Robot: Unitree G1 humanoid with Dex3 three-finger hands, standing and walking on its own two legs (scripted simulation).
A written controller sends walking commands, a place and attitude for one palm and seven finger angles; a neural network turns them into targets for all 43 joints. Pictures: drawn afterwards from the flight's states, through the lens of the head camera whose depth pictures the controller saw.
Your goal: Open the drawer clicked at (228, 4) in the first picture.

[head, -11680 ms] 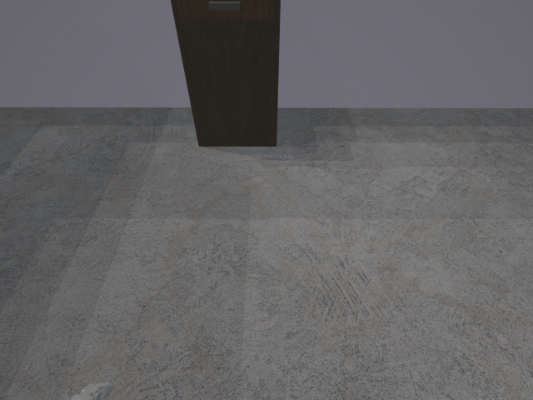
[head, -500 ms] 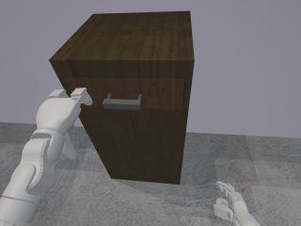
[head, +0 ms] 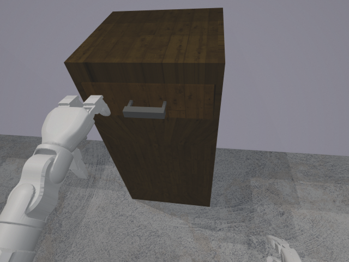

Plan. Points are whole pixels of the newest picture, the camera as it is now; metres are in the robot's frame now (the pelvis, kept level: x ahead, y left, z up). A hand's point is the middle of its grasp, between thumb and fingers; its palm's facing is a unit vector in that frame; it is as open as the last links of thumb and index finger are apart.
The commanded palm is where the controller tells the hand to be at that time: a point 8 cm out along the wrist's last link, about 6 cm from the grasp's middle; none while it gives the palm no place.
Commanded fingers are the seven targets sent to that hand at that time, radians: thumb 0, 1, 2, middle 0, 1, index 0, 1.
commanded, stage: move the hooked fingers above the handle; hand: left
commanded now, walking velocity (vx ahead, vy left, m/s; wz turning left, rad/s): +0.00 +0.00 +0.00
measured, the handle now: (145, 107) +0.56 +0.19 +0.03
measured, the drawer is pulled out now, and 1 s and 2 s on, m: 0.00 0.00 0.00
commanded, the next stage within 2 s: none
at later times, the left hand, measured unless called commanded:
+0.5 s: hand (105, 123) +0.37 +0.23 +0.13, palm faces +0.07 -0.04 -1.00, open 13.9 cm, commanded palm +0.35 +0.23 +0.18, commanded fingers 0.00 -0.50 0.30 -0.30 -1.20 -0.30 -1.20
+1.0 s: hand (118, 116) +0.44 +0.22 +0.10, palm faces -0.01 -0.03 -1.00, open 13.9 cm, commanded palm +0.42 +0.21 +0.16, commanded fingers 0.00 -0.50 0.30 -0.30 -1.20 -0.30 -1.20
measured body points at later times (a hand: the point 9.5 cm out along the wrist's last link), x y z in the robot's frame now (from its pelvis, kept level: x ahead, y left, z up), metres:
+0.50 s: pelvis +0.02 -0.02 +0.00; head +0.03 -0.06 +0.45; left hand +0.36 +0.23 +0.18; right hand +0.19 -0.26 -0.13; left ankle +0.01 +0.11 -0.74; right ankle +0.01 -0.12 -0.74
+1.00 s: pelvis +0.05 +0.00 -0.01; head +0.08 -0.03 +0.44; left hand +0.43 +0.22 +0.15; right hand +0.19 -0.24 -0.14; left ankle +0.01 +0.11 -0.74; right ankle +0.01 -0.12 -0.74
